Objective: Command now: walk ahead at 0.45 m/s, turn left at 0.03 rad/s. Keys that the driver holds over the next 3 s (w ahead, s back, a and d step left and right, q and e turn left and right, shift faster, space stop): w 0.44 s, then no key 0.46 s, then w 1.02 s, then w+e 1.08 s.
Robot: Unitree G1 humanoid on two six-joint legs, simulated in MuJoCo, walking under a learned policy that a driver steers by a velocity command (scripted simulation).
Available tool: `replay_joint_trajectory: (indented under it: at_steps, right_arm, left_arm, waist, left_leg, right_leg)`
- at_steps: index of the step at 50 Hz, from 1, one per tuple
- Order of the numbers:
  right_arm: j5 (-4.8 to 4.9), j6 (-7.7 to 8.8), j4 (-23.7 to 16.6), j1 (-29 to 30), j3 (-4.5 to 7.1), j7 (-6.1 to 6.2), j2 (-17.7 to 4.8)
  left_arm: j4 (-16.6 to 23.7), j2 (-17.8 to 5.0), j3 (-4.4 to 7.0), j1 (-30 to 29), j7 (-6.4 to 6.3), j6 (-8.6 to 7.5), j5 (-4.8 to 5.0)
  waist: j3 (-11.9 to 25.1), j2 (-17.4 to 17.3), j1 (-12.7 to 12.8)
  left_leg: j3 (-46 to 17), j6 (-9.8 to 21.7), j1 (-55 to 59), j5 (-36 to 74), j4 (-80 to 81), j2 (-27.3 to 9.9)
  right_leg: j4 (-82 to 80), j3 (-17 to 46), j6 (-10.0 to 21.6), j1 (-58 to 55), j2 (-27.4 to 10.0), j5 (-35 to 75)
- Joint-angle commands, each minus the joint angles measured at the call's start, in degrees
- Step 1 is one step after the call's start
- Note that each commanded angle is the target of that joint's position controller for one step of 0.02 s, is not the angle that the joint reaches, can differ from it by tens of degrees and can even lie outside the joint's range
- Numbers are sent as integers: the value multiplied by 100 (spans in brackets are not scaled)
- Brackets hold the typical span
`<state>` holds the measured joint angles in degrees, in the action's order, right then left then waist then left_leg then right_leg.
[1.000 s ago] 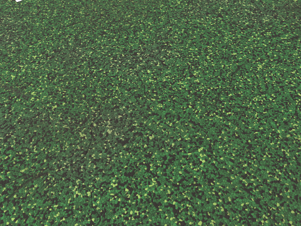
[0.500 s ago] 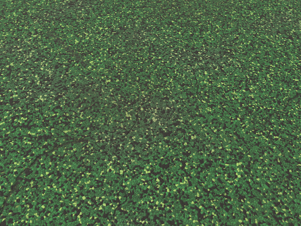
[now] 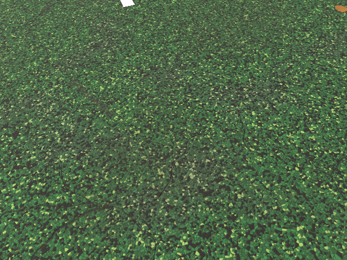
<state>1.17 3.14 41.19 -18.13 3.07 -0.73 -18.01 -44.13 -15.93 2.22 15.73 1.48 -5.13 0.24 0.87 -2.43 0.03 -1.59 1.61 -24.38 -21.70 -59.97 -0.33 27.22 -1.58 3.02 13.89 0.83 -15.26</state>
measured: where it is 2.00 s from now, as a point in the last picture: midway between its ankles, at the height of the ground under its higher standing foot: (196, 185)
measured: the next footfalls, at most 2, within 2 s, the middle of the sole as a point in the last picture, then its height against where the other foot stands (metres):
left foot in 0.38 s outside the picture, level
right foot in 0.80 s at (220, 250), level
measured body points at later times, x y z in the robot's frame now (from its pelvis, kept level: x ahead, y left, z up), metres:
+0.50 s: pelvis +0.27 +0.04 -0.01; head +0.31 +0.04 +0.44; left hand +0.32 +0.32 -0.13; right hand +0.44 -0.22 -0.10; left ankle +0.34 +0.13 -0.74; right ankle +0.14 -0.10 -0.64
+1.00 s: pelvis +0.44 +0.00 -0.01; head +0.45 -0.01 +0.44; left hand +0.59 +0.25 -0.11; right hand +0.52 -0.27 -0.14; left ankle +0.40 +0.13 -0.73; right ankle +0.51 -0.10 -0.74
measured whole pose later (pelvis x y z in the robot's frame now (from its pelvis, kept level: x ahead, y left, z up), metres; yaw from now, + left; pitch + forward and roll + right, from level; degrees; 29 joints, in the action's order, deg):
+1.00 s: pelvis +0.44 +0.00 -0.01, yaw +1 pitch +1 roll +0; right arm -0.3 -0.8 50.2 -12.2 1.6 1.0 -15.4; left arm -43.6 -13.2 1.0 7.9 -0.1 -0.1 -0.4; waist -0.9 -1.1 -1.0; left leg 0.1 -0.4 -14.7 -24.1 -36.5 -0.6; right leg 29.4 -0.9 2.2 21.6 0.7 -8.8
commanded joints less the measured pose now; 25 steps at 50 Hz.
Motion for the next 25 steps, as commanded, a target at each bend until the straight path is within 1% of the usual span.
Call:
replay_joint_trajectory:
  at_steps: [1,3,5,6,8,11,13,15,16,17,18,19,20,21,22,23,24,25]
  right_arm:
    - [-57,173,-611,600,153,-25,-493]
    - [-74,140,-616,653,124,-34,-358]
    - [-86,133,-692,903,80,-20,-235]
    - [-85,147,-735,1071,44,-30,-148]
    - [-63,188,-826,1471,-14,-78,-22]
    - [-9,240,-960,2004,-45,-187,10]
    - [13,267,-1041,2201,-32,-257,-46]
    - [5,286,-1061,2175,8,-303,-166]
    - [-11,282,-1020,1984,57,-296,-279]
    - [-27,265,-918,1554,138,-261,-443]
    - [-26,243,-678,692,262,-200,-664]
    - [-73,199,-459,-339,353,-118,-952]
    - [-142,194,-342,-700,458,-126,-1475]
    - [-83,181,-334,-749,314,-114,-870]
    - [-62,167,-322,-309,232,-85,-694]
    - [-79,157,-361,134,190,-73,-609]
    - [-132,169,-366,464,150,-96,-480]
    - [-197,209,-375,635,115,-107,-364]
  left_arm:
    - [284,-801,163,183,-43,-45,-54]
    - [261,-826,166,243,-67,-63,-28]
    - [188,-860,171,334,-101,-45,-5]
    - [148,-878,171,386,-120,-26,4]
    - [56,-928,175,556,-154,8,26]
    - [-103,-1002,191,876,-175,59,70]
    - [-195,-1037,210,976,-179,111,95]
    - [-246,-1104,245,970,-201,166,110]
    - [-246,-1181,271,931,-218,190,101]
    - [-243,-1257,296,883,-235,222,90]
    - [-213,-1219,272,785,-254,267,71]
    - [-85,-1033,182,797,-275,256,-35]
    - [56,-199,-62,1615,-201,148,-39]
    - [-42,-691,28,1236,-159,12,73]
    - [196,-1013,139,586,-116,-58,249]
    - [302,-962,108,219,-129,-97,229]
    - [302,-899,126,73,-151,-83,106]
    - [248,-870,152,248,-159,-14,52]
  waist:
    - [-412,855,180]
    - [-370,785,162]
    - [-396,663,206]
    - [-413,658,255]
    - [-483,694,399]
    - [-657,651,568]
    - [-724,667,536]
    - [-632,715,379]
    - [-441,801,228]
    - [-87,903,-37]
    - [479,847,-520]
    - [1308,564,-926]
    - [2255,-1063,-458]
    - [2419,-935,-727]
    - [1288,-673,-667]
    - [647,-151,-461]
    - [217,112,-235]
    - [184,2,3]
  left_leg:
    - [-238,-44,-2143,778,-153,-559]
    - [-91,-190,-2045,1231,151,-548]
    - [1,-298,-1975,1640,793,-522]
    - [55,-321,-1838,1897,1187,-489]
    - [180,-322,-1511,2403,1949,-386]
    - [256,-247,-1295,2727,2647,-261]
    - [204,-110,-1320,2585,2923,-215]
    - [210,76,-1138,2219,3107,-132]
    - [294,180,-784,1978,3121,-2]
    - [429,319,-142,1787,3112,172]
    - [547,516,1071,1994,3281,271]
    - [-253,831,3024,2142,2905,-511]
    - [-3202,1825,5169,807,3218,-2072]
    - [-4184,1771,5060,226,4034,-2169]
    - [-3236,1501,4235,285,4203,-1967]
    - [-2482,1375,3244,1400,4303,-1776]
    - [-1881,1319,2426,2675,4384,-1543]
    - [-1424,1286,1919,3622,4454,-1377]
  right_leg:
    - [-1826,2089,906,-1271,-1504,-412]
    - [-1932,1587,930,-1176,-1357,606]
    - [-1954,1158,891,-1146,-1230,1457]
    - [-1950,948,840,-1095,-1149,1732]
    - [-1973,670,762,-991,-1045,1890]
    - [-1971,647,776,-1146,-1206,1817]
    - [-1832,685,749,-1502,-1395,2068]
    - [-1527,676,657,-1880,-1532,2812]
    - [-1210,642,600,-2022,-1533,3709]
    - [-636,564,542,-2086,-1477,4779]
    - [402,348,396,-1822,-1249,5331]
    - [1941,306,241,-586,-1050,4007]
    - [4261,289,-168,1804,88,-210]
    - [4899,1051,-130,2414,133,-1661]
    - [5045,922,-93,2875,-189,-1358]
    - [4783,706,-110,2717,-450,-897]
    - [4442,604,-192,2480,-598,-673]
    - [4232,635,-260,2021,-738,-560]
